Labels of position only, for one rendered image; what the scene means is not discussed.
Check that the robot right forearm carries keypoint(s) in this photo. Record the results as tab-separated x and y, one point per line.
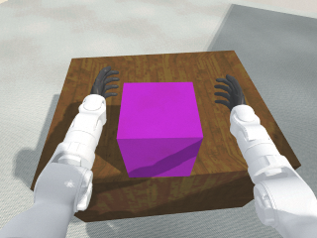
262	157

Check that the left robot hand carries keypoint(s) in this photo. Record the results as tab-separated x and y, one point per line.
99	86

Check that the robot right upper arm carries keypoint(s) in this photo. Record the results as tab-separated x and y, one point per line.
287	205

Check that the robot left upper arm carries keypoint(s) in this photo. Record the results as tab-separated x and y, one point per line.
62	191

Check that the carton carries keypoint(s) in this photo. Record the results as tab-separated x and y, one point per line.
159	131

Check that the right robot hand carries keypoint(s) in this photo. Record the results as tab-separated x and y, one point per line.
235	93

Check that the pedestal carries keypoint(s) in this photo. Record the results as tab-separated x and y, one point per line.
219	178

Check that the robot left forearm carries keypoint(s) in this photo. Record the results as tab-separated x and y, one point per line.
80	142

